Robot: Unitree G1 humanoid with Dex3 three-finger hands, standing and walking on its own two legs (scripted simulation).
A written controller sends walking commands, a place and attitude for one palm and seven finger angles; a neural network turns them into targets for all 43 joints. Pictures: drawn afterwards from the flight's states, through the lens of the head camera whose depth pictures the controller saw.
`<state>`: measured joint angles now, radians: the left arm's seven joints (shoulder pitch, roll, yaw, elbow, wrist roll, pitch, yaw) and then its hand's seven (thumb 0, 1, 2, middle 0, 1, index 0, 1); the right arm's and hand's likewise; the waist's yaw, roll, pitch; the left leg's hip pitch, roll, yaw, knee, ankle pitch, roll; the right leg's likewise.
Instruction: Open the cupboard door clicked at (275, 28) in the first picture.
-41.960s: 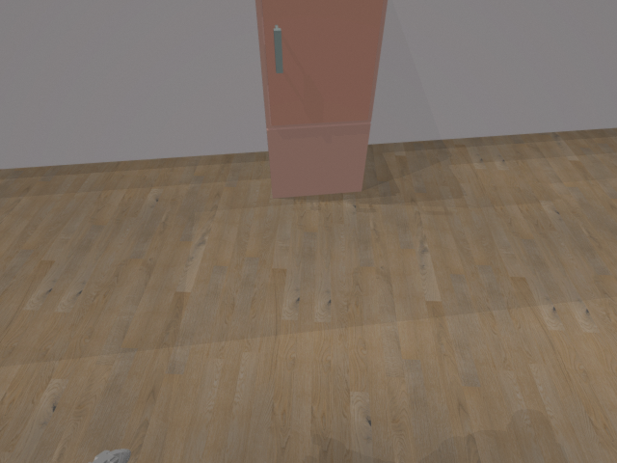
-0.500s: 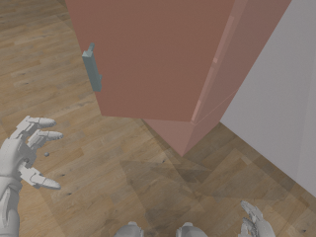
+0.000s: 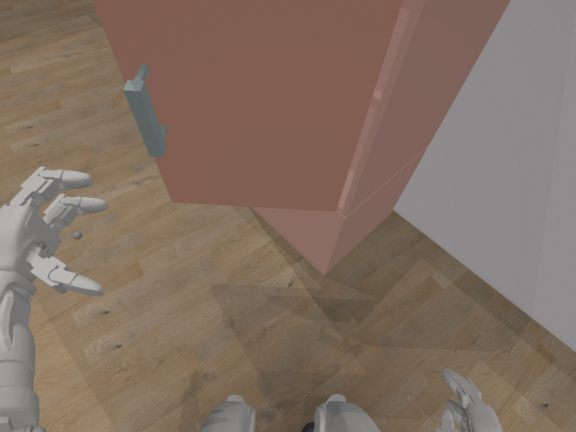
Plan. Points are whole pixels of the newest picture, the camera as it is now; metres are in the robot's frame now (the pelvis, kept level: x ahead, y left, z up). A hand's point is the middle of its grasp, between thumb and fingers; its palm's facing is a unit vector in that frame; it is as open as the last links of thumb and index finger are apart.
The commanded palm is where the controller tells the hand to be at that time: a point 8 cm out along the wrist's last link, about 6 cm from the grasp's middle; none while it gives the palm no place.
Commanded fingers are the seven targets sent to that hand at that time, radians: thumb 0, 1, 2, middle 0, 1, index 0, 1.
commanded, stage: move the hooked fingers beside the handle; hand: left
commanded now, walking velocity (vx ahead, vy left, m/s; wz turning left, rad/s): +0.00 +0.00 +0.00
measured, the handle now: (150, 112) +0.60 +0.26 +0.04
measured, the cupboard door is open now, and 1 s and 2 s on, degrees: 44 44 44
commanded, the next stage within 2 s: none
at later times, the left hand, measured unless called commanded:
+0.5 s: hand (86, 192) +0.42 +0.30 +0.05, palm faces +0.00 -1.00 +0.00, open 14.0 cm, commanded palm +0.40 +0.35 +0.05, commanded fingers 0.00 -0.50 0.30 -0.30 -1.20 -0.30 -1.20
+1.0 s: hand (104, 155) +0.49 +0.30 +0.05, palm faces +0.00 -1.00 +0.00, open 14.0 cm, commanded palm +0.48 +0.35 +0.05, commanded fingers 0.00 -0.50 0.30 -0.30 -1.20 -0.30 -1.20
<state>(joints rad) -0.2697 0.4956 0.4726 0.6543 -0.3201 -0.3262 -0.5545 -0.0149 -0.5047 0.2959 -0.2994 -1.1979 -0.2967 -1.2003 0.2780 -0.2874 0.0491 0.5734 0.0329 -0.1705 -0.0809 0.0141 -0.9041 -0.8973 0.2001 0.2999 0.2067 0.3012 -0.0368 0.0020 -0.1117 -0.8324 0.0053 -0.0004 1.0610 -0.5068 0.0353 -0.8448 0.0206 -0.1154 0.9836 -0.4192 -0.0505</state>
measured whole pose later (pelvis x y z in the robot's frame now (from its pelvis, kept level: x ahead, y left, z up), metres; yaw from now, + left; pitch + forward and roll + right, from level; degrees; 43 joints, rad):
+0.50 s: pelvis +0.00 +0.01 -0.01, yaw -2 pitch +21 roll -3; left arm -0.55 0.63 0.56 0.98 -0.25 -0.36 -0.60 -0.01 -0.50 0.30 -0.30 -1.20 -0.30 -1.20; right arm 0.34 -0.30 0.04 0.59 0.02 -0.07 -0.06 0.01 -0.91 -0.90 0.20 0.30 0.21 0.30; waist -0.09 0.00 -0.12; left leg -0.94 0.02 0.02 1.10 -0.52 0.05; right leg -0.95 0.03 -0.09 1.00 -0.41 -0.04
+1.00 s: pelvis +0.00 +0.03 -0.01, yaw -2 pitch +24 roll -5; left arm -0.83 0.73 0.54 1.20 -0.14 -0.36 -0.52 -0.01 -0.50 0.30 -0.30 -1.20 -0.30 -1.20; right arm 0.37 -0.29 0.07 0.60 0.00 0.04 -0.04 0.01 -0.90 -0.90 0.20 0.30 0.21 0.30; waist -0.16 0.00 -0.11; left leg -1.02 0.01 0.02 1.13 -0.53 0.07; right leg -1.02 0.03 -0.10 1.01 -0.41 -0.01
